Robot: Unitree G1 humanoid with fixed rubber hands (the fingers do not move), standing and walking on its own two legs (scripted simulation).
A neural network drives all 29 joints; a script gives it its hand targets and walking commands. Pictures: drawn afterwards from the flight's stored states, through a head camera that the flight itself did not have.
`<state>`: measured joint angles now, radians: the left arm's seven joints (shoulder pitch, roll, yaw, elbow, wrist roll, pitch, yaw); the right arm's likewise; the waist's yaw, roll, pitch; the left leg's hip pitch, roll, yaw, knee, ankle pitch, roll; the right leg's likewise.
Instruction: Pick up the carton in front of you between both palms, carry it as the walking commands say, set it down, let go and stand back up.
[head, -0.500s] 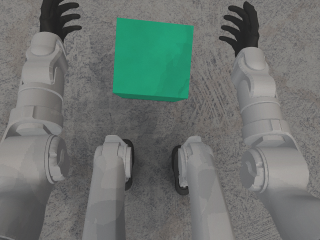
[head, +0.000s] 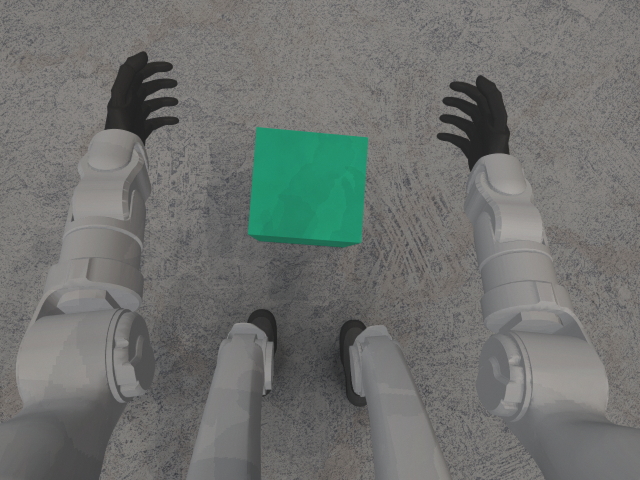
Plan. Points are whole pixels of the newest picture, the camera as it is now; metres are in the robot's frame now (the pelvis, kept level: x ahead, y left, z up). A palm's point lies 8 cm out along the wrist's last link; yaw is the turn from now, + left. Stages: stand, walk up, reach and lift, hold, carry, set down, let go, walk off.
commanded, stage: let go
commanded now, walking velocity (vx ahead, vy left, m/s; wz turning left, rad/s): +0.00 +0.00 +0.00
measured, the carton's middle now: (306, 196) +0.48 +0.00 -0.51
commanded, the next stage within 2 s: stand in 1.20 s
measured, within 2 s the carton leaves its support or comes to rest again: neither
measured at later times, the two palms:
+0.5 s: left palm (47, 264) +0.34 +0.23 +0.01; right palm (602, 270) +0.34 -0.23 +0.02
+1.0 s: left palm out of the picture +0.23 +0.23 +0.07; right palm out of the picture +0.25 -0.24 +0.08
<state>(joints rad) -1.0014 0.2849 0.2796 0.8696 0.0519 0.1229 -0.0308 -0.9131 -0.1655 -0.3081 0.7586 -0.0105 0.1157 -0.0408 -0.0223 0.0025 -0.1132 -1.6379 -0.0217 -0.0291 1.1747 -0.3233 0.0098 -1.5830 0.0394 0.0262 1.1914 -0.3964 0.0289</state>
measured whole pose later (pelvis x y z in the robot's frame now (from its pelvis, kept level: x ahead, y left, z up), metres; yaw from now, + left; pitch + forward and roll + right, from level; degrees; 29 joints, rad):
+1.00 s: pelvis +0.08 -0.01 +0.14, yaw +2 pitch -5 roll +1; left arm 0.23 0.22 0.05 0.42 0.01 0.13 -0.08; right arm 0.21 -0.21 -0.04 0.43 -0.01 0.12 0.08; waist 0.00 -0.02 0.11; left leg -0.12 -0.03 -0.03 0.44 -0.24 0.00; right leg -0.08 0.01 0.04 0.46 -0.30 -0.01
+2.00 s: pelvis +0.08 -0.01 +0.14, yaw +2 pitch -3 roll +0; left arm 0.22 0.30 0.05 0.81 0.02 -0.01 0.03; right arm 0.20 -0.30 -0.04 0.85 -0.02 -0.02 -0.03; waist 0.00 0.00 0.03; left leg -0.18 -0.01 -0.04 0.48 -0.25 0.00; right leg -0.12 0.02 0.03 0.46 -0.29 0.00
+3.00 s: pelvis +0.06 -0.01 +0.15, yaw +2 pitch -3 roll +0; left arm 0.19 0.34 0.03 0.96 0.00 -0.02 0.03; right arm 0.17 -0.34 -0.02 0.99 0.00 -0.02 -0.03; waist 0.00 0.00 0.04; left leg -0.15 -0.01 -0.04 0.38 -0.17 0.00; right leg -0.09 0.02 0.03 0.37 -0.22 -0.01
